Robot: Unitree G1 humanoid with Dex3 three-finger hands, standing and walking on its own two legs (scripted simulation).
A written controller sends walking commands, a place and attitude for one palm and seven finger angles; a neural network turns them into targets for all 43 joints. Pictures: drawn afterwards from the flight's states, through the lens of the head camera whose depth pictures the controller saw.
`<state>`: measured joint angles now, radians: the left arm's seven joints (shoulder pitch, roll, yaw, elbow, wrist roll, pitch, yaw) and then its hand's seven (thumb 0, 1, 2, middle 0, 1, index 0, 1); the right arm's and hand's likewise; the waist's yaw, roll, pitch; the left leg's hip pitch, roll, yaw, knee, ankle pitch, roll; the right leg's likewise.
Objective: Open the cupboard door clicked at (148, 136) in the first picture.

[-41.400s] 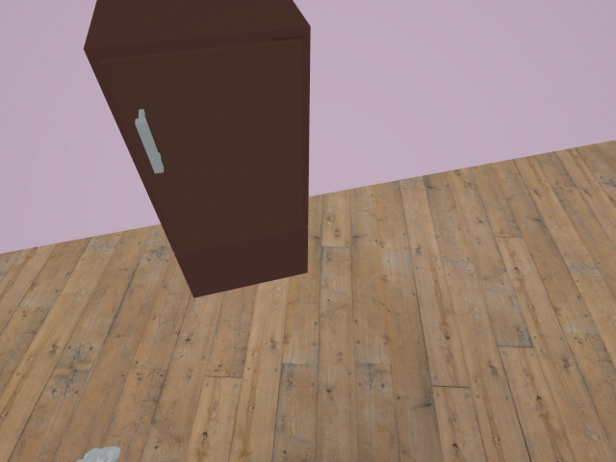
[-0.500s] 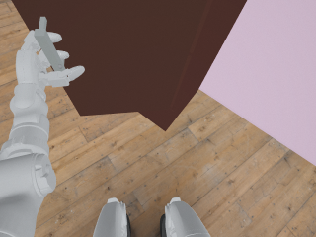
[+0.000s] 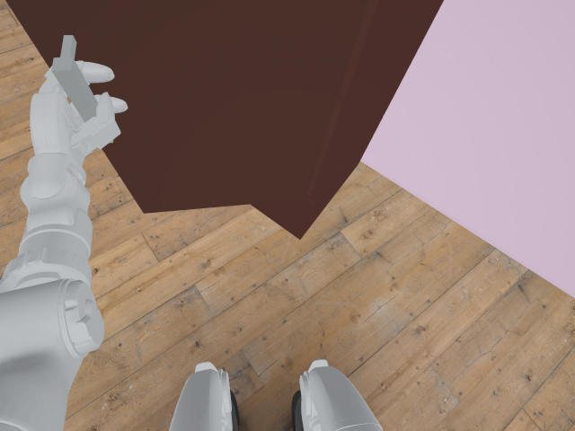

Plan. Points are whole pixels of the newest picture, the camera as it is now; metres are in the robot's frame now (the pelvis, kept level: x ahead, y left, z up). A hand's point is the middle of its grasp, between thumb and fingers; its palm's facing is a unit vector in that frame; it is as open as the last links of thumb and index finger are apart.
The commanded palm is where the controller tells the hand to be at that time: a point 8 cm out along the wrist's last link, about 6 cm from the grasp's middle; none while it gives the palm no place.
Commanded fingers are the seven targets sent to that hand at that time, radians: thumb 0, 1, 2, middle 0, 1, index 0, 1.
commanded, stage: pull the door open along its arc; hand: left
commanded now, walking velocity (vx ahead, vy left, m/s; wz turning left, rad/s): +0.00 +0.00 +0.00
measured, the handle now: (88, 93) +0.56 +0.23 +0.06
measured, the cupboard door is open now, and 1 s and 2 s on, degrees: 44 84 88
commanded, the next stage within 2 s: open thumb and fingers to let go in 1.04 s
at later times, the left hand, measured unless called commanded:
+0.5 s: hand (134, 191) +0.41 +0.16 +0.06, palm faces +0.32 -0.94 +0.10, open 5.6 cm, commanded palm +0.35 +0.20 +0.06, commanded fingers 0.00 0.90 0.90 -0.40 -1.35 -0.40 -1.35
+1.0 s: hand (217, 272) +0.31 +0.06 +0.06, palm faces +0.44 -0.90 +0.01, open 5.6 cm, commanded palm +0.24 +0.08 +0.06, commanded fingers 0.00 0.90 0.90 -0.40 -1.35 -0.40 -1.35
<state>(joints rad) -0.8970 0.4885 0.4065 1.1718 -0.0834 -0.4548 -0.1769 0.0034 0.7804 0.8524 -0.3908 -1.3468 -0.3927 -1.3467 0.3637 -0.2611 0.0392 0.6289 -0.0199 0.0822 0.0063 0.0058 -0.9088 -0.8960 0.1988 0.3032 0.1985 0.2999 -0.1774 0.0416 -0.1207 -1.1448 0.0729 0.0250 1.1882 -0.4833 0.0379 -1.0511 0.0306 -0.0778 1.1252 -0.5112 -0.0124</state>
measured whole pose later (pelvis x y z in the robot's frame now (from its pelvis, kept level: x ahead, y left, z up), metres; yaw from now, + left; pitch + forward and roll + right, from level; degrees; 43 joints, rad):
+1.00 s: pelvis +0.01 -0.04 +0.02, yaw +4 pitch +15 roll +0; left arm 0.05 -0.12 -0.17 0.28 0.09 -0.38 0.57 0.01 0.73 0.76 -0.36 -1.35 -0.40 -1.35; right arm 0.21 -0.18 0.00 0.58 -0.08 0.00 0.04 0.01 -0.91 -0.90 0.20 0.30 0.20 0.30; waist 0.00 0.03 -0.16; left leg -0.86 0.04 0.01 1.06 -0.45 -0.01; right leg -0.79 0.00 -0.10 1.07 -0.54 -0.06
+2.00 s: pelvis +0.00 -0.04 +0.02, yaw +5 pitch +14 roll +0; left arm 0.09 -0.09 -0.25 0.22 0.09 -0.32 0.56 -0.01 -0.50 0.30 -0.40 -0.70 -0.43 -0.70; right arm 0.18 -0.18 0.01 0.57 -0.07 -0.05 0.02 0.01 -0.91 -0.90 0.20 0.30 0.20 0.30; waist 0.00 0.04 -0.16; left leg -0.88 0.03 0.00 1.09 -0.46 -0.02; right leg -0.81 0.00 -0.11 1.10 -0.55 -0.06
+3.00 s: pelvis +0.01 -0.02 +0.00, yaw +4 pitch +16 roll -1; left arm 0.49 0.10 -0.18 -0.15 -0.06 -0.41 0.02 -0.02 -0.50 0.30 -0.18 -0.31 -0.20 -0.32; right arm 0.22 -0.21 0.01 0.40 -0.01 -0.03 0.00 0.01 -0.91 -0.90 0.20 0.30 0.20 0.30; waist 0.01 0.04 -0.14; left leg -0.95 0.03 0.01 1.19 -0.52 0.01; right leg -0.87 -0.01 -0.09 1.18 -0.59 -0.04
